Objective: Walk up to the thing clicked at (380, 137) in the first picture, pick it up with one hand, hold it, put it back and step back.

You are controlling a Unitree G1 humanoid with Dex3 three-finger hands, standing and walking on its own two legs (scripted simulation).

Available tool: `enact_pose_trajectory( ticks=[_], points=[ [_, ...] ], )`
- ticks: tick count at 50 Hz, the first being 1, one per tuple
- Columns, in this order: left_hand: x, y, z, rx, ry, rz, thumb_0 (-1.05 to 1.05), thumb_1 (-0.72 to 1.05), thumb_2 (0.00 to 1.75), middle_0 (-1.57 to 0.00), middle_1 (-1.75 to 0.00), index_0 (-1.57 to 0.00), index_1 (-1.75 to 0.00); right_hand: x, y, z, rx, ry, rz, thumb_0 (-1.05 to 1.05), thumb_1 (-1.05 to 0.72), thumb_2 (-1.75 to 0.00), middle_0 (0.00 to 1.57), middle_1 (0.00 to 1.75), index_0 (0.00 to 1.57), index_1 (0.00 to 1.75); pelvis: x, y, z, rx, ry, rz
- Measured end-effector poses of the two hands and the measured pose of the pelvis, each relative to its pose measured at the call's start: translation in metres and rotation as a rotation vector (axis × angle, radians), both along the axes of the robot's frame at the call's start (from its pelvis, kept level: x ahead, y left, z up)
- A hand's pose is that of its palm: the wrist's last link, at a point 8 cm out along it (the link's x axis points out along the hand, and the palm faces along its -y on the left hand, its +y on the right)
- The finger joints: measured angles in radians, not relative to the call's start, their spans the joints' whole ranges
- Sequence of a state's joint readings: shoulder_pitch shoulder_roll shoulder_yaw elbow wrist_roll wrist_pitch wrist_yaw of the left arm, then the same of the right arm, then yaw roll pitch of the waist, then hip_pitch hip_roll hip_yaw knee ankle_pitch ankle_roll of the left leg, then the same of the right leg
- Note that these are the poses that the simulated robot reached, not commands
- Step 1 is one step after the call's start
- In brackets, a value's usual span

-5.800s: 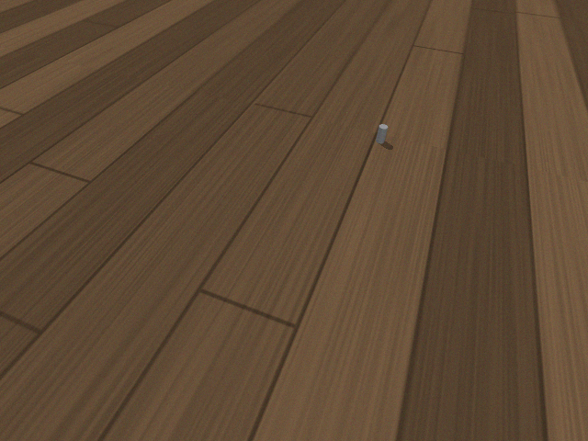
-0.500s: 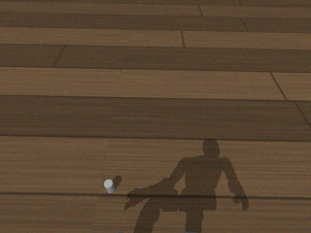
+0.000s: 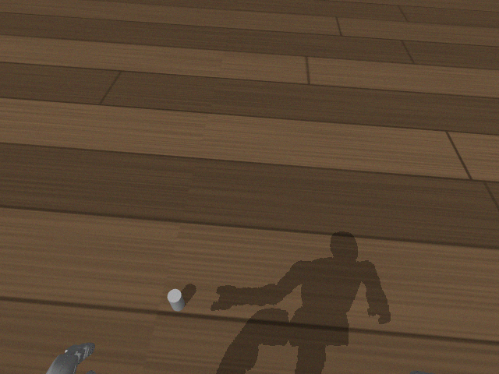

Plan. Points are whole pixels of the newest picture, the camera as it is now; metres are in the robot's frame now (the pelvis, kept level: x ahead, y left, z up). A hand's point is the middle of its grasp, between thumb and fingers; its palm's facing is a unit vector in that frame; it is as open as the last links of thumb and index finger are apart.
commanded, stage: walk up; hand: left
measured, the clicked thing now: (176, 300) +0.47 +0.25 -0.71
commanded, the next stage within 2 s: stand in 0.68 s
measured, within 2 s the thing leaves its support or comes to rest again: neither
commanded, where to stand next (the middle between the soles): +0.08 +0.01 m, yaw +1 degrees
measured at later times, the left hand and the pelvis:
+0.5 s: hand out of the picture +0.09 +0.27 -0.15, palm faces +0.09 -0.94 -0.33, open 7.4 cm; pelvis +0.00 +0.00 +0.00, yaw +3 degrees
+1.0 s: hand out of the picture +0.07 +0.26 -0.14, palm faces +0.05 -0.94 -0.34, open 7.4 cm; pelvis +0.02 +0.00 +0.02, yaw +3 degrees
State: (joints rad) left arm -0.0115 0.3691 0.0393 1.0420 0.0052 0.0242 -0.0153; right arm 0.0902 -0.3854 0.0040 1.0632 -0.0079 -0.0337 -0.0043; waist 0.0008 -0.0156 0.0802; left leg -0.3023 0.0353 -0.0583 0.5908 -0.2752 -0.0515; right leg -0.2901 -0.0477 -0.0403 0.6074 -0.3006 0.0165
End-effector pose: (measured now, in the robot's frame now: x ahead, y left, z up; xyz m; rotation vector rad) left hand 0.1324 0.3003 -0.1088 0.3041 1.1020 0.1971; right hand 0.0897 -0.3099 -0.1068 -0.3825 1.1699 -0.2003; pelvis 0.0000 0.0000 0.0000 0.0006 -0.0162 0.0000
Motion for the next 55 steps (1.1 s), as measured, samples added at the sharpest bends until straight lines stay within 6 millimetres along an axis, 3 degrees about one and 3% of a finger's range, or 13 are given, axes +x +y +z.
enact_pose_trajectory(
  ticks=[11, 17, 35, 42, 55],
  points=[
    [-0.046, 0.009, -0.002, 0.013, 0.108, 0.068, 0.01, 0.90, 0.90, -0.20, -0.30, -0.20, -0.30, -0.001, 0.002, -0.005, 0.016, 0.052, 0.030, 0.00, -0.91, -0.90, 0.21, 0.30, 0.20, 0.30, 0.000, -0.002, 0.003, -0.005, 0.004, 0.028],
    [-0.060, 0.010, -0.004, 0.003, 0.133, 0.100, 0.01, 0.90, 0.90, -0.20, -0.30, -0.20, -0.30, 0.004, 0.008, -0.007, 0.022, 0.065, 0.046, 0.00, -0.91, -0.90, 0.21, 0.30, 0.20, 0.30, 0.002, -0.001, 0.003, -0.008, 0.002, 0.043],
    [-0.053, 0.013, -0.006, -0.015, 0.079, 0.129, 0.01, 0.90, 0.90, -0.20, -0.30, -0.20, -0.30, 0.033, 0.015, 0.003, 0.001, 0.016, 0.091, 0.00, -0.91, -0.90, 0.21, 0.30, 0.20, 0.30, 0.005, 0.002, 0.003, -0.015, -0.002, 0.072],
    [-0.062, 0.006, -0.001, -0.012, 0.118, 0.117, 0.01, 0.90, 0.90, -0.20, -0.30, -0.20, -0.30, 0.039, 0.023, 0.004, 0.039, 0.009, 0.091, 0.00, -0.91, -0.90, 0.21, 0.30, 0.20, 0.30, 0.010, 0.000, 0.011, -0.011, -0.004, 0.059],
    [-0.065, -0.002, 0.009, 0.007, 0.164, 0.105, 0.01, 0.90, 0.90, -0.20, -0.30, -0.20, -0.30, 0.038, 0.021, -0.002, 0.079, 0.045, 0.059, 0.00, -0.91, -0.90, 0.21, 0.30, 0.20, 0.30, 0.020, -0.005, 0.017, -0.007, -0.002, 0.051]
  ],
)
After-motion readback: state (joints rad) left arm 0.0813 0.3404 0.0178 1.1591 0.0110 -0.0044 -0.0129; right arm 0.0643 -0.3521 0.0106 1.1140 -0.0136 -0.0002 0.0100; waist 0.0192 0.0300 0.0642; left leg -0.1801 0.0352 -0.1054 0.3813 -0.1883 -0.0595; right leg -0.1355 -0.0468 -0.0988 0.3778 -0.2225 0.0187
